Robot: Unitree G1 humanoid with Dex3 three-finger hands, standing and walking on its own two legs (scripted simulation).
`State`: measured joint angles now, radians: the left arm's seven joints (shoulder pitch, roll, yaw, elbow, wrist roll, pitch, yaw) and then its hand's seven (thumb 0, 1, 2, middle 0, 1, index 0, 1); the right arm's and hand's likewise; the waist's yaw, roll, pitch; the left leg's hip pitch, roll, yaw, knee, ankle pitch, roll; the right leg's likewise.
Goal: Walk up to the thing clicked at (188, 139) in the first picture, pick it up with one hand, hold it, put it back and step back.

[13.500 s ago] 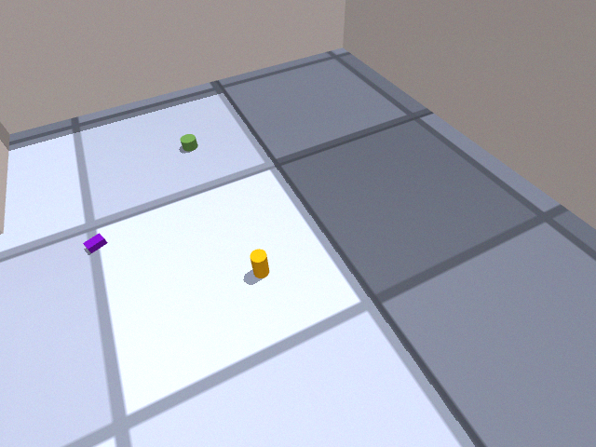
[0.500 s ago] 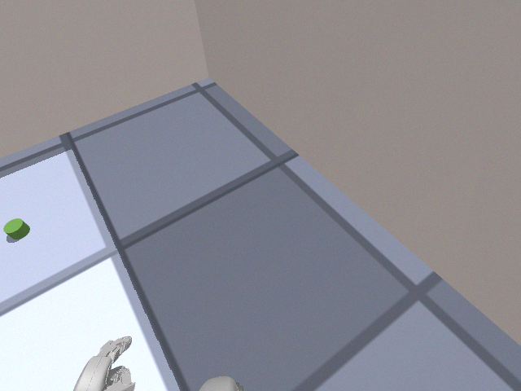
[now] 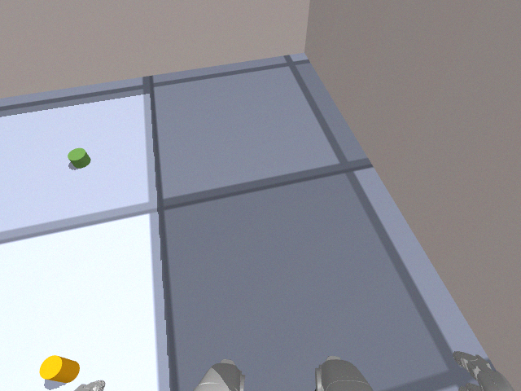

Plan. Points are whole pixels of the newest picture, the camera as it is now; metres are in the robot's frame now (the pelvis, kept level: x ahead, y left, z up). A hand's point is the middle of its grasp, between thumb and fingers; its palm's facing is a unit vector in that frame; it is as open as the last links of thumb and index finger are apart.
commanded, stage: walk up
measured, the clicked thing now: (79, 158) +1.19 +0.95 -0.71
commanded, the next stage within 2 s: stand in 1.52 s
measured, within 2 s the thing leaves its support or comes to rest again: neither
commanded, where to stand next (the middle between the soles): +0.05 +0.02 m, yaw +30 degrees
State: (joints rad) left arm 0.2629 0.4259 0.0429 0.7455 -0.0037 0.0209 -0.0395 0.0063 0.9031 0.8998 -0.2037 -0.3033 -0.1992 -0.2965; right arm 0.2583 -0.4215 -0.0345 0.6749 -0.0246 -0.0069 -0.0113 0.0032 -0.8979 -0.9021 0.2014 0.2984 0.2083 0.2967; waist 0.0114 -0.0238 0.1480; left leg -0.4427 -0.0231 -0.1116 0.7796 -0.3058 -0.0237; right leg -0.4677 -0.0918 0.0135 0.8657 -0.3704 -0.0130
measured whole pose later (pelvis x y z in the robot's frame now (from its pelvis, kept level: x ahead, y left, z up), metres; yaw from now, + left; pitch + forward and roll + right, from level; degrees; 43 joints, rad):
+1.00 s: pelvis -0.02 +0.02 +0.01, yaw +30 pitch -2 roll +0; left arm 0.22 0.44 0.04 0.94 0.00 0.02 -0.01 0.01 0.90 0.90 -0.21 -0.30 -0.20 -0.30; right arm 0.20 -0.39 -0.03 0.91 -0.01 -0.03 -0.01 0.00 -0.90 -0.90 0.20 0.30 0.21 0.30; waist 0.02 -0.04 0.09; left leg -0.38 -0.04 -0.01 0.75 -0.34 0.03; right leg -0.39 -0.10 -0.01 0.88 -0.51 -0.02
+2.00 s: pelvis +0.01 -0.01 +0.04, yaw +32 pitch -2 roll +0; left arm 0.07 0.36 0.01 1.16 0.01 -0.01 -0.01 0.00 0.90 0.90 -0.20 -0.30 -0.20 -0.30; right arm 0.07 -0.35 -0.01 1.16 0.00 -0.01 0.01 0.00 -0.90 -0.90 0.20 0.30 0.21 0.30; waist 0.00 0.01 0.05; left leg -0.16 0.01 -0.07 0.34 -0.15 -0.03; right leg -0.11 -0.04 -0.07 0.34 -0.19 0.01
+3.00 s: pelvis +0.02 +0.00 +0.04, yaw +31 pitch -2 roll +0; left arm 0.09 0.35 0.01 1.14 0.01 -0.01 -0.01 0.00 0.90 0.90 -0.20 -0.30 -0.20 -0.30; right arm 0.08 -0.35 0.01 1.15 0.00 -0.01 0.00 0.00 -0.90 -0.90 0.20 0.30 0.21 0.30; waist 0.00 0.01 0.04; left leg -0.13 0.02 -0.06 0.32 -0.16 -0.04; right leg -0.09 -0.03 -0.06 0.32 -0.20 0.01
